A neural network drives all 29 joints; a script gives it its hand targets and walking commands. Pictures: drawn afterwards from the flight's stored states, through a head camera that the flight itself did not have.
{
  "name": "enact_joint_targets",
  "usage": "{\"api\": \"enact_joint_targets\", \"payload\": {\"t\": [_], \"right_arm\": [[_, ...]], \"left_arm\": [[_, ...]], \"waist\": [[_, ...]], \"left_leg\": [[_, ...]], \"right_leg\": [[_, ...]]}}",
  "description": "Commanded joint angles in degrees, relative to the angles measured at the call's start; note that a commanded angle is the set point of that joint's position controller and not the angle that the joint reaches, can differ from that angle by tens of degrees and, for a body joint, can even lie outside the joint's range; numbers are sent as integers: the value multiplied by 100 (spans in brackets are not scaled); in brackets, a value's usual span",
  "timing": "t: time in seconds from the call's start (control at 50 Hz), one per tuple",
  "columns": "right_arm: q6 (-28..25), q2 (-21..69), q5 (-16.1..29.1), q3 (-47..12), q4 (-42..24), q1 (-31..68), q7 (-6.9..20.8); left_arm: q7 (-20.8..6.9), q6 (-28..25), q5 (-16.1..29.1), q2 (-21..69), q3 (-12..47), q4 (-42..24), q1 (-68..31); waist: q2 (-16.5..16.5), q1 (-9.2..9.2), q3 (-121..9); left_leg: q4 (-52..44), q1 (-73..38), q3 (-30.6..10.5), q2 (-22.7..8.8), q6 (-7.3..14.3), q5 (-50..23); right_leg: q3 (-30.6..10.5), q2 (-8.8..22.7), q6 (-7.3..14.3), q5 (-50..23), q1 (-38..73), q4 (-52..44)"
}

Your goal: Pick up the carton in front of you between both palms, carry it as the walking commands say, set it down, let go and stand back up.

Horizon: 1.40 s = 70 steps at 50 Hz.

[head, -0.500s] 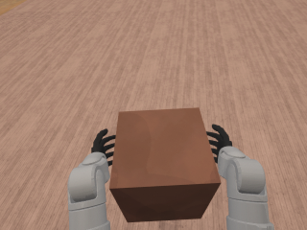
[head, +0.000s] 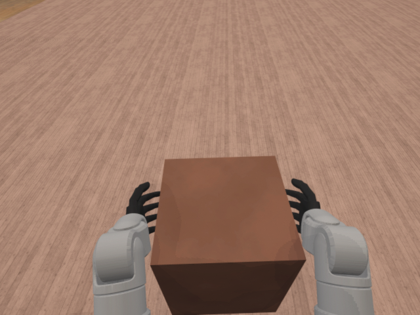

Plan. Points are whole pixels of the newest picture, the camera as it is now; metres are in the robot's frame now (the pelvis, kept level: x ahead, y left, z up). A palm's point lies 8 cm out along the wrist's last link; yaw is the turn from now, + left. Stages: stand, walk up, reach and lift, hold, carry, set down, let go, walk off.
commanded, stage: carry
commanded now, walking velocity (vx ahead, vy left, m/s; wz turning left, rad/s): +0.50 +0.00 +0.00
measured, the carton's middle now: (222, 238) +0.27 -0.01 +0.02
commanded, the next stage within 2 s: none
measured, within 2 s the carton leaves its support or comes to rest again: neither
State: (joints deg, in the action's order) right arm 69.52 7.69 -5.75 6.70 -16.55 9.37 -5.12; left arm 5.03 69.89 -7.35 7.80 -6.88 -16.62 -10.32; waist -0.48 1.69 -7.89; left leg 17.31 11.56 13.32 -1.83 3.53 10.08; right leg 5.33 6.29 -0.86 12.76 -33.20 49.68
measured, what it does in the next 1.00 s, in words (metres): walks ahead: right foot, then left foot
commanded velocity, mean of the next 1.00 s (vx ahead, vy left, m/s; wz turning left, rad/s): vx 0.50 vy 0.00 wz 0.00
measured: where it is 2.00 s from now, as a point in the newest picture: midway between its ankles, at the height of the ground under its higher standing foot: (204, 155)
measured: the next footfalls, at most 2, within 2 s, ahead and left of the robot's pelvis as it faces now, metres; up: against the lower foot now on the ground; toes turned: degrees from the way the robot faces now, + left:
right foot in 0.24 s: +0.36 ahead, -0.14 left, +0.00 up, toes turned -11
left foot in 0.72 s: +0.68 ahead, +0.10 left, +0.00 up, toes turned +14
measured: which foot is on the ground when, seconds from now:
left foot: down 0.00-0.28, up 0.30-0.70, down 0.72-1.00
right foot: up 0.00-0.22, down 0.24-0.76, up 0.78-1.00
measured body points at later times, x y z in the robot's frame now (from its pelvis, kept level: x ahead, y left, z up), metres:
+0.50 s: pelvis +0.33 -0.05 +0.00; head +0.33 -0.07 +0.45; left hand +0.59 +0.12 +0.07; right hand +0.61 -0.18 +0.06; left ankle +0.35 +0.11 -0.68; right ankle +0.32 -0.13 -0.75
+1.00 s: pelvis +0.66 +0.02 +0.00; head +0.67 +0.04 +0.45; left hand +0.95 +0.17 +0.07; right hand +0.94 -0.13 +0.08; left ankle +0.64 +0.09 -0.75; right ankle +0.70 -0.14 -0.68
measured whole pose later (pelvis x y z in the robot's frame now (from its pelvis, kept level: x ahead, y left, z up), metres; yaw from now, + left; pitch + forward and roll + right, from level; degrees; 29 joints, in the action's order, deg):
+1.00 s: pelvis +0.66 +0.02 +0.00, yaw +0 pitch +4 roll -2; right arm 68.5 7.6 -5.6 6.1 -20.2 8.2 -4.7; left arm 4.8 68.9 -7.3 7.7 -5.5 -20.1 -9.3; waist -0.5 1.1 -4.1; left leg 16.0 10.0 13.2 -2.8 3.2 10.5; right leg 5.4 6.5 -0.8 11.6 -33.8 52.6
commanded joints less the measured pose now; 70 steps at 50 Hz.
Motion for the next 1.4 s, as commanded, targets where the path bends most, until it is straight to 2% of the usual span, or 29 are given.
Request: {"api": "enact_joint_targets", "payload": {"t": [0.0,0.16,0.22,0.24,0.26,0.28,0.34,0.38,0.42,0.5,0.62,0.66,0.7,0.72,0.74,0.76,0.78,0.82,0.86,1.0,1.14,1.2,1.22,1.24,1.26,1.28,1.32,1.34,1.38], "right_arm": [[9,5148,2351,-4094,-374,2713,1557],[68,4911,2100,-3956,-78,2312,1510],[39,4940,2095,-4026,-106,2339,1492],[35,4893,2120,-4041,-153,2405,1486],[50,5043,2196,-4186,-420,2627,1485],[8,5050,2233,-4219,-486,2784,1503],[-195,5482,2236,-4312,-490,2660,1499],[-281,5614,2172,-4351,-462,2428,1458],[-341,5585,2052,-4349,-433,2125,1405],[-317,5350,1983,-4349,-605,2053,1339],[26,4748,2106,-4220,-813,2198,1341],[136,4605,2142,-4132,-777,2279,1363],[205,4523,2156,-3999,-647,2264,1387],[229,4499,2140,-3934,-567,2245,1401],[194,4442,2067,-3848,-421,2313,1434],[184,4661,2141,-3884,-324,2269,1451],[165,4865,2238,-3907,-486,2447,1468],[74,5278,2298,-4013,-570,2577,1500],[-18,5436,2323,-4074,-578,2602,1528],[-61,5100,2329,-4088,-770,2334,1595],[92,4741,2115,-3953,-547,2121,1502],[119,4745,2113,-3999,-527,2224,1487],[118,4725,2109,-4018,-519,2260,1482],[139,4789,2154,-4085,-585,2358,1474],[128,4827,2154,-4160,-728,2483,1486],[62,5019,2189,-4205,-617,2595,1492],[-103,5430,2203,-4287,-606,2598,1512],[-173,5563,2212,-4323,-589,2519,1505],[-296,5699,2137,-4367,-507,2252,1468]], "left_arm": [[-1366,-28,2197,5255,4090,-191,-2413],[-1448,89,2290,4978,4056,-123,-2316],[-1497,45,2337,5013,4014,-3,-2234],[-1511,12,2298,5002,3961,74,-2093],[-1539,-73,2261,5024,3927,140,-2161],[-1548,-122,2350,5241,3977,95,-2113],[-1578,-271,2479,5650,4148,-291,-2368],[-1598,-324,2509,5661,4185,-381,-2269],[-1639,-341,2522,5549,4203,-394,-2039],[-1665,-296,2538,5220,4197,-557,-1949],[-1524,-13,2365,4632,3997,-637,-1910],[-1483,86,2318,4535,3956,-593,-1987],[-1455,169,2310,4459,3966,-625,-2171],[-1440,211,2302,4381,3954,-618,-2246],[-1420,278,2376,4466,4058,-788,-2440],[-1432,282,2404,4540,4082,-798,-2597],[-1443,241,2425,4791,4125,-690,-2686],[-1464,107,2415,5141,4176,-637,-2667],[-1441,-5,2389,5409,4248,-567,-2563],[-1321,-124,2249,5297,4289,-671,-2224],[-1395,95,2320,4900,4177,-575,-2178],[-1449,112,2340,4894,4100,-441,-2147],[-1468,99,2340,4891,4039,-334,-2058],[-1497,65,2274,4808,3966,-250,-2040],[-1523,-5,2302,5001,3985,-86,-1969],[-1547,-47,2415,5173,4038,-230,-2065],[-1581,-182,2474,5575,4148,-357,-2242],[-1592,-237,2481,5669,4168,-415,-2275],[-1623,-318,2491,5713,4204,-434,-2106]], "waist": [[654,-78,-766],[953,-41,-100],[645,-207,-703],[-9,-354,-1176],[-1677,-369,-1750],[-1712,-325,-1547],[-248,-249,-1473],[-519,-233,-1425],[-727,-235,-1264],[-736,-240,-705],[-852,-255,-47],[-872,-237,-33],[-580,-95,-535],[-99,18,-866],[1501,37,-1405],[2109,2,-1398],[1524,-28,-1373],[492,-55,-1384],[627,-109,-1404],[821,-84,-726],[969,-64,4],[873,-204,-450],[519,-314,-858],[-673,-381,-1426],[-2035,-349,-1716],[-1418,-315,-1556],[-426,-272,-1455],[-283,-245,-1431],[-535,-235,-1433]], "left_leg": [[-1181,-1016,-1170,-1434,397,253],[-631,-1509,-552,-1265,161,-1346],[1347,-813,43,-888,-114,-2587],[2676,216,39,-661,-339,-1615],[4597,1961,-185,5,-623,-20],[5372,2745,-867,204,-491,1676],[5261,2673,-1366,-593,-216,973],[4571,2304,-1161,-609,-272,506],[3968,2290,-962,-574,-354,280],[2511,2523,-601,-503,-481,-292],[1255,2085,-242,-334,-325,-914],[1088,1675,-119,-275,-239,-762],[898,14,353,194,-225,-194],[810,-1141,-293,-222,-225,162],[95,-2463,-3035,-1809,571,1225],[-607,-2705,-4270,-2281,879,227],[-386,-2556,-3627,-2203,810,-651],[-173,-1902,-2528,-1936,518,-1450],[-455,-1458,-1815,-1704,238,-1025],[-936,-1607,-932,-1383,354,-965],[-733,-1749,-412,-1280,169,-1970],[804,-1504,75,-1029,-76,-3244],[1957,-802,145,-794,-208,-2805],[3685,759,-17,-420,-482,-1310],[5084,2123,-504,344,-569,1467],[5788,2517,-1148,43,-388,1661],[5582,2504,-1354,-476,-189,1128],[5102,2337,-1381,-623,-203,821],[4552,2099,-1142,-563,-259,465]], "right_leg": [[127,74,-97,-610,-302,-964],[613,-150,68,-1041,143,-2170],[1106,-642,199,-357,2447,-2455],[-99,178,355,353,3718,-2735],[-2777,1695,1171,952,5080,-3350],[-3390,1850,1337,-335,4967,-3732],[-1670,1486,897,-1416,4064,-3471],[-973,1259,646,-958,3616,-3769],[-611,1144,668,-688,3484,-3983],[-103,943,714,-924,3553,-4172],[340,866,594,-1533,3652,-4079],[472,866,496,-1991,3731,-3703],[915,510,271,-2722,3268,-2168],[907,309,126,-2098,2418,-953],[718,-308,-207,-758,723,939],[181,-693,-154,1434,-318,1993],[-339,-339,17,1476,-517,2542],[-553,98,187,840,-419,2185],[-437,177,165,329,-60,1485],[188,61,-77,-619,-546,-596],[632,-182,139,-1246,26,-2072],[1116,-665,235,-807,1748,-2428],[935,-578,234,-388,3010,-2392],[-1321,953,747,607,4443,-2788],[-3542,1860,1374,320,5117,-3748],[-3103,1849,1370,-733,4984,-3679],[-1893,1520,1047,-1906,4270,-3391],[-1487,1389,847,-1812,3961,-3512],[-937,1196,674,-1442,3734,-3745]]}}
